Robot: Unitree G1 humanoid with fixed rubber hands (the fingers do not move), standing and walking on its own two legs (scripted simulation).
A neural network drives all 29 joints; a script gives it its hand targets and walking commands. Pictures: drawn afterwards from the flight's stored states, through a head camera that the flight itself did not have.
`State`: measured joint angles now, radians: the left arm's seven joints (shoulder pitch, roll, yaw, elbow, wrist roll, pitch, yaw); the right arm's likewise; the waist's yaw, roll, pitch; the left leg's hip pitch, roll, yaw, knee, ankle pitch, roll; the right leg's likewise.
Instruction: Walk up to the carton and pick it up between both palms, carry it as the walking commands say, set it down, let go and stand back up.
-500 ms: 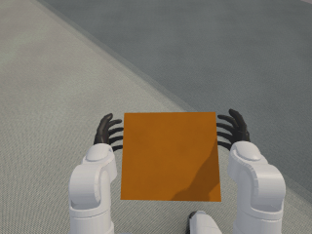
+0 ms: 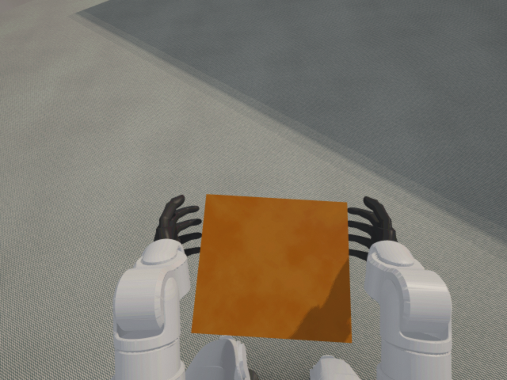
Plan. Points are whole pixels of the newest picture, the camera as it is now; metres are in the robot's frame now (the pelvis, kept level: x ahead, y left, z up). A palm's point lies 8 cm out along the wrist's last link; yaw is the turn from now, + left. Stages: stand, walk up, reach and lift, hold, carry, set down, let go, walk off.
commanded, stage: carry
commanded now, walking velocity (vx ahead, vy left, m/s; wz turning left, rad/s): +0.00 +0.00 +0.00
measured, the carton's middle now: (270, 267) +0.28 +0.00 -0.02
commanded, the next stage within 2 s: none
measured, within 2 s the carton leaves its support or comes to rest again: neither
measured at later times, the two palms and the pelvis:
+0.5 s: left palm (116, 365) +0.13 +0.17 +0.10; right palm (384, 365) +0.13 -0.12 +0.09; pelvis -0.14 +0.03 +0.00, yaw -1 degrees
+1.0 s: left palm out of the picture +0.02 +0.16 +0.09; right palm out of the picture +0.02 -0.13 +0.08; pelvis -0.23 +0.02 -0.02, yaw +0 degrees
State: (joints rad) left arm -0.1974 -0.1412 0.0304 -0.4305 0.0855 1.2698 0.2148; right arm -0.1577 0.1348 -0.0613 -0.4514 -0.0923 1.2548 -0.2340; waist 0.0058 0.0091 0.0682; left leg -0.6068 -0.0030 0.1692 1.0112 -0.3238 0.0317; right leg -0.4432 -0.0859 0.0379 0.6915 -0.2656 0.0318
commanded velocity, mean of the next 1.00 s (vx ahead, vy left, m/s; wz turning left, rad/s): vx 0.00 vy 0.00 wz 0.00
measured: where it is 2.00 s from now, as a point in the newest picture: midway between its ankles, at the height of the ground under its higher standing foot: outside the picture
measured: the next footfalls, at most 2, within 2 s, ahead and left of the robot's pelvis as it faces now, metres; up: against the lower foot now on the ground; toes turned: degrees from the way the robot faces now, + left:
left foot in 0.08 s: -0.01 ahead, +0.13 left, +0.00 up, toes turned +8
right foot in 0.46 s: -0.05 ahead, -0.12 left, +0.00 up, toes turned -1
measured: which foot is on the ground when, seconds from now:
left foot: up 0.00-0.06, down 0.08-0.90, up 0.92-1.00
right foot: down 0.00-0.10, up 0.12-0.44, down 0.46-1.00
